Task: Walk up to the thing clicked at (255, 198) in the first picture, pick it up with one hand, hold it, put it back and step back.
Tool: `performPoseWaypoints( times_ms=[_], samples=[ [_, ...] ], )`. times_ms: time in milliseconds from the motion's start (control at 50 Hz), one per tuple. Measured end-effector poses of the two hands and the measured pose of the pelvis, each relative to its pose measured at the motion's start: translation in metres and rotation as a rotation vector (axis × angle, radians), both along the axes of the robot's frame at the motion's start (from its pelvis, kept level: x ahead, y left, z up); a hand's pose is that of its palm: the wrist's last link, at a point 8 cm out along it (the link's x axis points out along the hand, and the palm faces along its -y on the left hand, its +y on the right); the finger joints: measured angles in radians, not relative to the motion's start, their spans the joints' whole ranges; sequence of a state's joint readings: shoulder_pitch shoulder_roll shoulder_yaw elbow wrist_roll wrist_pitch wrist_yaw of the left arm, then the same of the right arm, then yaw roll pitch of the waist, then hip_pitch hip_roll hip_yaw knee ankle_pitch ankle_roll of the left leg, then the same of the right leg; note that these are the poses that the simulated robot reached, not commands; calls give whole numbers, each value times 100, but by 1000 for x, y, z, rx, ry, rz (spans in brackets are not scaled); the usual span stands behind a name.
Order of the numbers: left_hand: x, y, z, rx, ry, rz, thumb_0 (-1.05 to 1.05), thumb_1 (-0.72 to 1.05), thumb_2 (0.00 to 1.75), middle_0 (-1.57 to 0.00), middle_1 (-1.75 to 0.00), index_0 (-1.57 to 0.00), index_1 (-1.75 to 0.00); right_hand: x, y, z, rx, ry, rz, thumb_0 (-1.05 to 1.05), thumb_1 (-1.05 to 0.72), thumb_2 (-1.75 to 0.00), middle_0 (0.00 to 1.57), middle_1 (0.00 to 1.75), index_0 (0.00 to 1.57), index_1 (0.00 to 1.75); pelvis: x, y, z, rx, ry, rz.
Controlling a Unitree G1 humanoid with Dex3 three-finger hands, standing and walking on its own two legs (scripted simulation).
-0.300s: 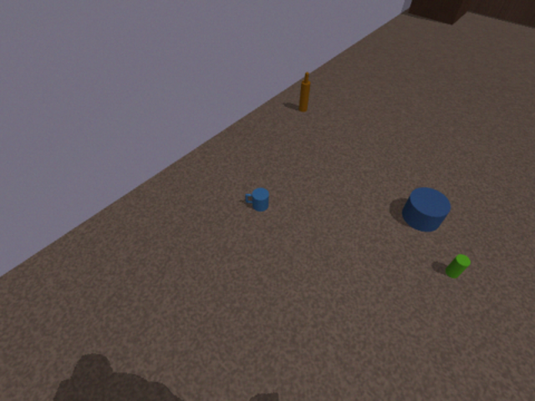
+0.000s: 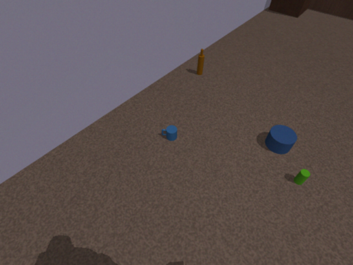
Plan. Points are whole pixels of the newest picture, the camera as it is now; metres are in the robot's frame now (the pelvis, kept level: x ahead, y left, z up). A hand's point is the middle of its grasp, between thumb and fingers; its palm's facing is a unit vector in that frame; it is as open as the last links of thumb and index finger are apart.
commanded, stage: stand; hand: left
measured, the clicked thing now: (169, 132) +1.10 +0.07 -0.74
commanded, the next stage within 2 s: walk up in 0.82 s
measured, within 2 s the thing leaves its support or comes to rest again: neither
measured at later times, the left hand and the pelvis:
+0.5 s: hand out of the picture +0.08 +0.25 -0.16, palm faces -0.01 -0.94 -0.33, open 7.4 cm; pelvis +0.01 +0.00 +0.00, yaw +0 degrees
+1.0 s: hand out of the picture +0.10 +0.26 -0.15, palm faces -0.09 -0.93 -0.36, open 7.4 cm; pelvis +0.03 -0.01 -0.01, yaw -4 degrees
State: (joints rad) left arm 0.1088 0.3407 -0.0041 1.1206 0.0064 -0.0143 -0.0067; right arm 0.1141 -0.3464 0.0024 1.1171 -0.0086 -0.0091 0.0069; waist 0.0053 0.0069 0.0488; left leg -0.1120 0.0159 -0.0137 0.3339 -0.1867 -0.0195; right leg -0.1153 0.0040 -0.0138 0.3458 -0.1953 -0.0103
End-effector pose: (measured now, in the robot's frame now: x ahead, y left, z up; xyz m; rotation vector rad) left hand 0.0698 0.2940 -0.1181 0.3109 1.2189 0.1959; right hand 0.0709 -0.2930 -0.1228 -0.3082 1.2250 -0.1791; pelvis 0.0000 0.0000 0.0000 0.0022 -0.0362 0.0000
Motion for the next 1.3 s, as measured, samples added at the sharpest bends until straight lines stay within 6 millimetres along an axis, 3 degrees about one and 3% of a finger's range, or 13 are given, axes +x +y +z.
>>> performPoseWaypoints(
  times_ms=[860, 960, 1080, 1160, 1300],
  samples=[
    [3, 8, -1, -12, 6, 0, 1, 91, 89, -21, -30, -20, -30, 11, 3, 4, -4, -18, 5, 1, -90, -89, 20, 30, 20, 30, 9, 6, 0, 0, 7, -7],
    [16, 14, 0, 11, 31, -52, 1, 91, 89, -21, -30, -20, -30, 1, -20, 7, -24, -83, -44, 1, -90, -89, 21, 30, 21, 30, 20, -3, -6, 19, 14, -49],
    [58, 0, 11, 47, 7, -113, 1, 91, 89, -20, -30, -20, -30, -15, -70, 1, -56, -11, -99, 1, -90, -89, 21, 31, 21, 30, 50, -31, -13, 30, -4, -94],
    [82, -15, 9, 93, -53, -114, 1, 91, 89, -20, -30, -20, -30, 1, -101, -16, -73, 26, -114, 1, -90, -89, 20, 30, 20, 30, 73, -54, -28, -7, -24, -97],
    [101, -43, 14, 46, -19, -93, 1, 91, 89, -21, -30, -20, -30, 73, -106, 2, -40, -54, -81, 1, -90, -89, 20, 30, 20, 30, 118, -65, -13, -22, -24, -129]
  ],
)
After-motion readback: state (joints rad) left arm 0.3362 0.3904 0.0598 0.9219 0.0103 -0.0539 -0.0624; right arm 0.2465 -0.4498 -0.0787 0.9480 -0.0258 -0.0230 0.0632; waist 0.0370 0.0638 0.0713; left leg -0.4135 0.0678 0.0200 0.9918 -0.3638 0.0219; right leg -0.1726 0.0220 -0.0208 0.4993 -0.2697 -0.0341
